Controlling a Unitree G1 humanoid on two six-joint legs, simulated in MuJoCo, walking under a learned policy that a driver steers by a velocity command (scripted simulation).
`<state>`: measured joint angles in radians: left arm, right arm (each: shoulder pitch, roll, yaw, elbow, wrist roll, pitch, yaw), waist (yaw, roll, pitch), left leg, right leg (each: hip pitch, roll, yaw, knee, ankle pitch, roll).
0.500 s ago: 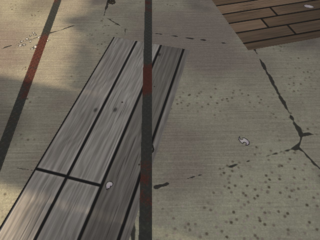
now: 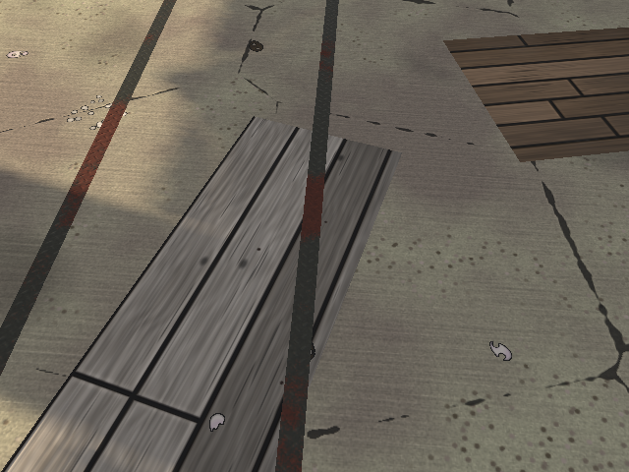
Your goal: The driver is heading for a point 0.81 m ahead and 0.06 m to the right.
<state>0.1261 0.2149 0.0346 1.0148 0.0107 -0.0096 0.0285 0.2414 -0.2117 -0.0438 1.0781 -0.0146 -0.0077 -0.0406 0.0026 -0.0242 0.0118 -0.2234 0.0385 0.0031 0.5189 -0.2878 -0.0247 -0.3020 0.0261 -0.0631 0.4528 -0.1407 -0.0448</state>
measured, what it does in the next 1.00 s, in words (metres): stands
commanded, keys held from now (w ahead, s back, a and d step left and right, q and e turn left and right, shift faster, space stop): no key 1.00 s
